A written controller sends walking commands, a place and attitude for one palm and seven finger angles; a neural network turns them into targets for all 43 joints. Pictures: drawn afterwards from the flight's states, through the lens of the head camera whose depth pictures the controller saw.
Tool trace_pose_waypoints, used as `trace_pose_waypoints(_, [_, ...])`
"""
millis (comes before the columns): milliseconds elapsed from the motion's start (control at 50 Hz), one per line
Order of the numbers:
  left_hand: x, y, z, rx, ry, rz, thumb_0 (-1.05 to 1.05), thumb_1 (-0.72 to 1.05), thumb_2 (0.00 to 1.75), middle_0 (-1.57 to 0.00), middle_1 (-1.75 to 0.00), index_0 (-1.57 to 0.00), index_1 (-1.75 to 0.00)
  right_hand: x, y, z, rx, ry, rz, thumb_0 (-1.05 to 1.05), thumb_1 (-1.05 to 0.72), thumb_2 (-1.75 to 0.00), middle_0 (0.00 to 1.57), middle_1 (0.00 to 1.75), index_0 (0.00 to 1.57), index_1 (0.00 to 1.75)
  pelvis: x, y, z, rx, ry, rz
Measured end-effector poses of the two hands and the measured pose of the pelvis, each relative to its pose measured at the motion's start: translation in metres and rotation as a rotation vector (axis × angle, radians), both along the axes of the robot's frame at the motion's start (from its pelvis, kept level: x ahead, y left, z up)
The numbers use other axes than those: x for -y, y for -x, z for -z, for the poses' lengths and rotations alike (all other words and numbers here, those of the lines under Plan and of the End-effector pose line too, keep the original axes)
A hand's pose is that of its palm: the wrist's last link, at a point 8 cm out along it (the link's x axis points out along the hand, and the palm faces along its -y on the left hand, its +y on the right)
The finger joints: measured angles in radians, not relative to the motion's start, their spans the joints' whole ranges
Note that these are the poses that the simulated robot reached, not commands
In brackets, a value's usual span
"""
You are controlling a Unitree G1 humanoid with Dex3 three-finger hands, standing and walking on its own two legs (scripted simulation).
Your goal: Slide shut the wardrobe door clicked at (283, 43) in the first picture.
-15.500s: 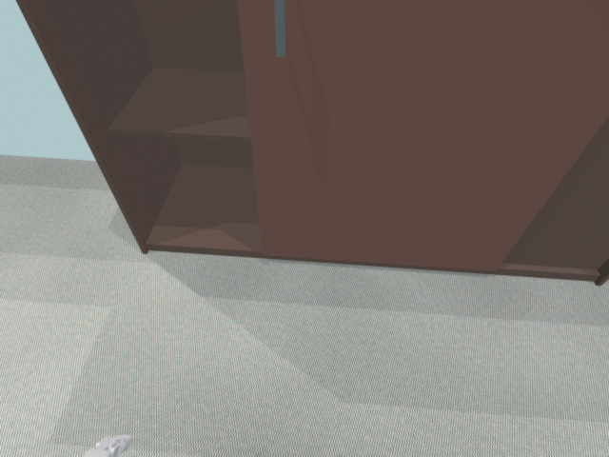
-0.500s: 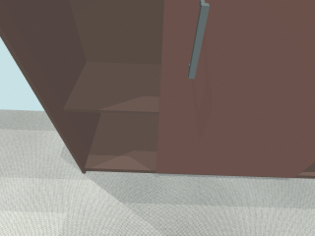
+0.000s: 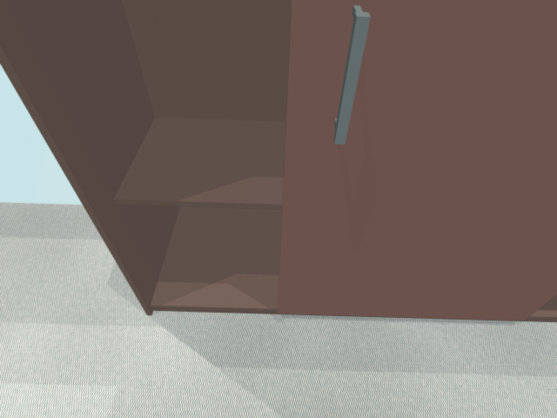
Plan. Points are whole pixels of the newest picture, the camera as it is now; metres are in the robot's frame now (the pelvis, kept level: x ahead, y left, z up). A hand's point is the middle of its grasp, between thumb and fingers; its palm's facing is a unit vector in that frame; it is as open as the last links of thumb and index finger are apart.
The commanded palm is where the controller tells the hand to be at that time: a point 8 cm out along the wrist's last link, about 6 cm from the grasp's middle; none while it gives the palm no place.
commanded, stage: shuffle to correct the standing spot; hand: right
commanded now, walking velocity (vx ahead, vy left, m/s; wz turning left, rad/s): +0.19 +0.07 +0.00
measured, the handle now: (347, 80) +0.59 -0.07 +0.21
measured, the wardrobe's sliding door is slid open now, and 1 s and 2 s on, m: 0.49 0.49 0.49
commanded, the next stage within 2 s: come to a stop and stand still in 0.38 s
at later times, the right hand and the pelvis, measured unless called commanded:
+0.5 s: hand out of the picture +0.16 -0.17 -0.18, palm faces +0.02 +0.98 -0.22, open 7.3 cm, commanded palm none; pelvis +0.11 +0.03 -0.01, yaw +0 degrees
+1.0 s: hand (382, 414) +0.19 -0.17 -0.19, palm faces +0.10 +0.97 -0.21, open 7.3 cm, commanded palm none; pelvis +0.15 +0.03 -0.01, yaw -2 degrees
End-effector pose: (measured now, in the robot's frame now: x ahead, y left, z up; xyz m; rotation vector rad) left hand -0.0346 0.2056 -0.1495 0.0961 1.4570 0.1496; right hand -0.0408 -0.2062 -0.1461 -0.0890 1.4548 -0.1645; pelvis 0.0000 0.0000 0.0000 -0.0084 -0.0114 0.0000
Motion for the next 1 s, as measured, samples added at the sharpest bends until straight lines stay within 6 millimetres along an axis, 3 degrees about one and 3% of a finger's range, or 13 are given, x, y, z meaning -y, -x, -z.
trace_pose_waypoints(120, [-0.002, -0.005, 0.003, -0.040, -0.014, -0.011, 0.00, 0.91, 0.90, -0.20, -0.30, -0.20, -0.30, 0.000, -0.003, 0.008, -0.036, -0.011, 0.030, 0.00, -0.91, -0.90, 0.19, 0.30, 0.20, 0.30, 0.000, -0.022, 0.008, -0.014, -0.013, 0.005])
trace_pose_waypoints(260, [0.002, -0.041, 0.001, 0.000, -0.057, -0.038, 0.00, 0.91, 0.90, -0.20, -0.30, -0.20, -0.30, 0.003, -0.022, 0.018, -0.117, -0.042, 0.014, 0.00, -0.91, -0.90, 0.19, 0.30, 0.20, 0.30, 0.006, -0.057, 0.014, -0.017, -0.002, -0.015])
trace_pose_waypoints(320, [0.005, -0.041, -0.004, -0.003, -0.057, -0.061, 0.00, 0.91, 0.90, -0.20, -0.30, -0.20, -0.30, 0.006, -0.056, 0.015, -0.098, -0.032, -0.025, 0.00, -0.91, -0.90, 0.19, 0.30, 0.20, 0.30, 0.002, -0.067, 0.010, -0.012, -0.003, -0.019])
trace_pose_waypoints(460, [-0.005, -0.033, -0.008, -0.161, 0.005, -0.066, 0.00, 0.91, 0.90, -0.20, -0.30, -0.20, -0.30, 0.011, -0.170, 0.000, 0.100, 0.040, -0.054, 0.02, -0.94, -0.90, 0.19, 0.30, 0.20, 0.30, -0.021, -0.100, 0.005, -0.018, -0.001, -0.009])
trace_pose_waypoints(520, [-0.024, -0.046, 0.002, -0.201, 0.023, -0.067, 0.00, 0.91, 0.90, -0.20, -0.30, -0.21, -0.30, 0.006, -0.211, -0.002, 0.171, 0.079, -0.071, 0.02, -0.94, -0.90, 0.19, 0.30, 0.19, 0.30, -0.038, -0.122, 0.014, -0.015, -0.003, -0.004])
trace_pose_waypoints(580, [-0.052, -0.073, 0.017, -0.202, 0.012, -0.048, 0.00, 0.91, 0.90, -0.20, -0.30, -0.21, -0.30, -0.004, -0.235, 0.004, 0.221, 0.114, -0.058, 0.01, -0.93, -0.90, 0.19, 0.30, 0.19, 0.30, -0.052, -0.139, 0.025, -0.006, -0.009, 0.014])
trace_pose_waypoints(700, [-0.091, -0.166, 0.010, -0.033, -0.076, 0.000, 0.00, 0.91, 0.90, -0.20, -0.30, -0.20, -0.30, -0.032, -0.249, 0.002, 0.185, 0.075, -0.049, 0.00, -0.92, -0.90, 0.19, 0.30, 0.20, 0.30, -0.058, -0.155, 0.013, -0.004, -0.024, 0.032])
trace_pose_waypoints(820, [-0.090, -0.244, -0.005, 0.131, -0.117, 0.088, 0.00, 0.91, 0.90, -0.20, -0.30, -0.20, -0.30, -0.027, -0.251, 0.008, 0.205, 0.049, 0.000, 0.00, -0.93, -0.90, 0.20, 0.30, 0.20, 0.30, -0.050, -0.155, 0.010, -0.006, -0.024, 0.047])
trace_pose_waypoints(900, [-0.073, -0.269, -0.013, 0.223, -0.127, 0.111, 0.00, 0.91, 0.90, -0.19, -0.30, -0.20, -0.30, -0.010, -0.242, 0.018, 0.188, 0.039, 0.016, 0.00, -0.93, -0.90, 0.20, 0.30, 0.20, 0.30, -0.037, -0.154, 0.014, 0.015, -0.012, 0.041])
trace_pose_waypoints(1000, [-0.048, -0.273, -0.022, 0.263, -0.098, 0.126, 0.00, 0.91, 0.90, -0.20, -0.30, -0.20, -0.30, 0.008, -0.222, 0.011, 0.137, 0.059, 0.016, 0.00, -0.92, -0.90, 0.20, 0.30, 0.20, 0.30, -0.028, -0.148, 0.005, 0.010, -0.015, 0.027])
